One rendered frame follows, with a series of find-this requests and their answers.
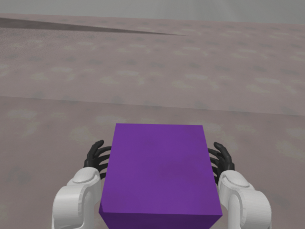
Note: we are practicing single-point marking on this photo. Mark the robot left hand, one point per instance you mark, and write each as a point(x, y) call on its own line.
point(93, 158)

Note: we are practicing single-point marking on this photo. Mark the carton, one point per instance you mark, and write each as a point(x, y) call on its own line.
point(159, 177)

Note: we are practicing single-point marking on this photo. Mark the left robot forearm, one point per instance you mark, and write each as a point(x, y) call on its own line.
point(73, 206)

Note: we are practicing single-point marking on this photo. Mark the right robot forearm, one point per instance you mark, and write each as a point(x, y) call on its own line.
point(247, 208)

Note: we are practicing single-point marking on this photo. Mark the robot right hand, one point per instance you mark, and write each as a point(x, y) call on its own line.
point(224, 163)

